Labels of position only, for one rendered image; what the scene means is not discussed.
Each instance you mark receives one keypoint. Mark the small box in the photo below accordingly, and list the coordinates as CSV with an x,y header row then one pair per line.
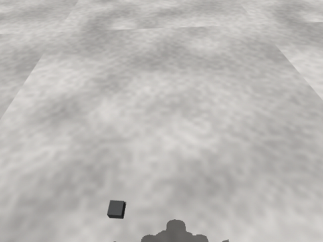
x,y
116,209

